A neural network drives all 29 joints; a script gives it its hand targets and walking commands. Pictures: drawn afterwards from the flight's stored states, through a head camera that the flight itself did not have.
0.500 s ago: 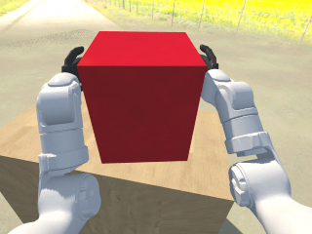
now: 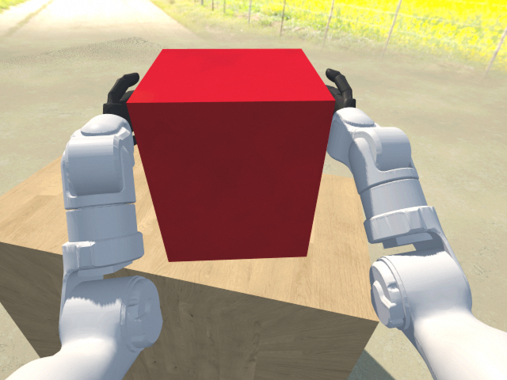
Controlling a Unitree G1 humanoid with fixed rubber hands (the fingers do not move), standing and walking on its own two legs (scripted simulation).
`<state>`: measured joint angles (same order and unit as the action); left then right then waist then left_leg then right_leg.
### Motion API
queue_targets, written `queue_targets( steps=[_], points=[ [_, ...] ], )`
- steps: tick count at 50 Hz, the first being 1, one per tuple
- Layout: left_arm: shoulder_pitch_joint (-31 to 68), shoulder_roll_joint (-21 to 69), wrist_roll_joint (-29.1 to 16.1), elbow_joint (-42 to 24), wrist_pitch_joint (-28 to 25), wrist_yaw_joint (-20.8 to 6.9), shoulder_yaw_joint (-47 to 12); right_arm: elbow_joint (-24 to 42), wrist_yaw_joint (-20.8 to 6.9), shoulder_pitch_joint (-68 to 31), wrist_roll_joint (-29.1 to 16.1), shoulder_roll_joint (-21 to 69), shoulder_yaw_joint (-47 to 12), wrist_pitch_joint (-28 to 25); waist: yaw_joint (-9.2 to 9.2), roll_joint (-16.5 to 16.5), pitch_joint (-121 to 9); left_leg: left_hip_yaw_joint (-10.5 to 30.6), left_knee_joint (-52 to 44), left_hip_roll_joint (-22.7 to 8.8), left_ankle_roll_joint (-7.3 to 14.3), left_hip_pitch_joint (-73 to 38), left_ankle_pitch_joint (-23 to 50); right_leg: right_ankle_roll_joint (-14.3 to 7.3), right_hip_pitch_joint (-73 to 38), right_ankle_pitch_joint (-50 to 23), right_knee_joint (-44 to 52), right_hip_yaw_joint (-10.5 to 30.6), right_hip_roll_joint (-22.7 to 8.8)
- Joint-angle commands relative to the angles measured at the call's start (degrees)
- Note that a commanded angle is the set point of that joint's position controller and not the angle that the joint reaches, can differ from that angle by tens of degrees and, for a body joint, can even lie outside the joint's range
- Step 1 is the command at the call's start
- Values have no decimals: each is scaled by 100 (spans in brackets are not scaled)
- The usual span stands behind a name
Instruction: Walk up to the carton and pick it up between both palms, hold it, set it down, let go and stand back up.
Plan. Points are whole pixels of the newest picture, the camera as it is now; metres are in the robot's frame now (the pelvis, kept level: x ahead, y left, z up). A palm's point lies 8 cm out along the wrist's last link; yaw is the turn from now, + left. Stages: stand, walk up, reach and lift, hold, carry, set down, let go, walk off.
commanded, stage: hold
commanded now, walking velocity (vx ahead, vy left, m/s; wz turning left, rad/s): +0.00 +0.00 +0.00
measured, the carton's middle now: (235, 154) +0.38 +0.01 +0.25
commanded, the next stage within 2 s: none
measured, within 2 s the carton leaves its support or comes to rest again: neither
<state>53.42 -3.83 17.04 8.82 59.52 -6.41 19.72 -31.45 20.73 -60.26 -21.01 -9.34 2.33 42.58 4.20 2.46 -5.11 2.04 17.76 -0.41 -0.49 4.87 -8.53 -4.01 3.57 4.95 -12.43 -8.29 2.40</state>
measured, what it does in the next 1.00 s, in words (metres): stands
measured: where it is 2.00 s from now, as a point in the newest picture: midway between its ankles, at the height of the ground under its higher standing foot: outside the picture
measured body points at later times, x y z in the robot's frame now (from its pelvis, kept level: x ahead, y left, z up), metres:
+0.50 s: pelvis +0.00 +0.00 +0.00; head -0.07 +0.03 +0.44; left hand +0.37 +0.17 +0.30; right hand +0.38 -0.14 +0.31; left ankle +0.02 +0.12 -0.75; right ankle +0.03 -0.07 -0.75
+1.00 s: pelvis +0.00 +0.00 +0.00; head -0.06 +0.03 +0.45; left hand +0.37 +0.16 +0.30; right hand +0.38 -0.14 +0.31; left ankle +0.02 +0.12 -0.75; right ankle +0.03 -0.07 -0.75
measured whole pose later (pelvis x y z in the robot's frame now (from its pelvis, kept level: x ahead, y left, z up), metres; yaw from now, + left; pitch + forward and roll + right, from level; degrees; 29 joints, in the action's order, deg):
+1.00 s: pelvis +0.00 +0.00 +0.00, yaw +0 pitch -4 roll +0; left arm 51.9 -3.5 17.0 1.1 62.1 -5.7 19.1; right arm -25.5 20.6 -57.5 -20.6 -8.0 3.0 42.4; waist 5.4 3.5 -4.3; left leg 2.5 17.4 -0.5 -0.7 5.0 -8.1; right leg -4.0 3.6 4.8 -12.3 -8.7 2.5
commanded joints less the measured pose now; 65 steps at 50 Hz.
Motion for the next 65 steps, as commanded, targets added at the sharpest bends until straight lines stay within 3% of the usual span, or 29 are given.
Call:
queue_targets(
  steps=[1, 5, 8, 9, 11, 14, 16, 17, 20, 24, 27, 33, 40, 49, 65],
  points=[
    [4549, 2316, -1328, -711, -554, -831, -1996, 1313, -608, -4425, -551, 2259, -739, -271, 78, -469, -2517, -47, -224, 223, 161, 649, 350, 463, -1316, -319, -35, 589, -171],
    [4478, 2410, -1297, -957, -634, -844, -1984, 1214, -606, -4065, -524, 2301, -828, -266, 79, -573, -2799, -38, -233, 236, 111, 315, 958, 417, -1551, -880, -114, 567, -97],
    [3991, 2420, -1323, -1173, -483, -911, -2082, 1591, -515, -3832, -716, 2216, -1072, -218, 72, -572, -2910, 5, -60, 263, -21, -187, 1766, 372, -1713, -1614, 9, 613, -79],
    [3797, 2371, -1279, -1150, -436, -957, -2052, 1544, -478, -3717, -755, 2203, -1095, -165, 92, -492, -2698, 31, -114, 265, -18, -177, 1761, 367, -1708, -1661, 32, 648, -115],
    [3705, 2342, -1194, -1024, -365, -1005, -1945, 1506, -462, -3787, -815, 2192, -1176, -142, -34, -410, -2426, 54, -258, 256, 9, 42, 1556, 357, -1675, -1443, 70, 617, -134],
    [4090, 2388, -1326, -1236, -426, -943, -2174, 1764, -469, -4100, -768, 2235, -1129, -238, 63, -472, -2391, 44, -289, 205, 32, 340, 1106, 362, -1572, -963, 17, 578, -111],
    [4241, 2315, -1326, -1131, -453, -882, -2053, 1477, -528, -4083, -694, 2166, -926, -236, 105, -479, -2214, 27, -311, 176, 50, 314, 715, 349, -1414, -679, 11, 563, -130],
    [3942, 2534, -1300, -2029, -414, -793, -2220, 1817, -506, -3567, -758, 2519, -1069, -308, 124, -308, -2545, -58, -314, 241, 82, 196, 1229, 544, -1838, -1298, -148, 472, -64],
    [3805, 2333, -1184, -1995, -223, -771, -2285, 2021, -400, -3671, -778, 2328, -1219, -242, 98, -371, -2505, -15, -188, 250, 45, -172, 1701, 563, -1655, -1710, -107, 459, -125],
    [3761, 2284, -1109, -1337, -115, -802, -2123, 1495, -458, -3670, -565, 2040, -940, -221, 132, -374, -1571, -91, -508, 148, 60, 414, 480, 522, -1363, -532, -7, 402, -160],
    [3874, 2427, -1168, -1343, -161, -742, -2170, 1514, -512, -3819, -502, 2079, -803, -296, 171, -550, -1675, -130, -592, 141, 58, 776, 80, 500, -1605, -259, -112, 376, -66],
    [4032, 2405, -1195, -1617, -218, -682, -2301, 1786, -458, -3942, -552, 2226, -939, -288, 144, -596, -2358, -125, -350, 218, 40, 361, 729, 532, -1605, -738, -158, 383, -50],
    [3954, 2313, -1191, -1475, -188, -673, -2189, 1703, -478, -3877, -525, 2217, -917, -260, 106, -481, -2293, -136, -363, 224, 74, 411, 564, 577, -1525, -618, -101, 365, -100],
    [3841, 2224, -1156, -1605, -130, -767, -2142, 1931, -373, -3811, -618, 2296, -1017, -226, 133, -374, -2444, -63, -244, 275, 115, 70, 951, 669, -1481, -1235, -74, 381, -218],
    [3823, 2340, -1152, -1636, -103, -776, -2274, 1896, -377, -3766, -574, 2151, -948, -230, 184, -573, -2197, -88, -366, 217, 43, 322, 769, 555, -1565, -808, -123, 364, -95]
  ],
)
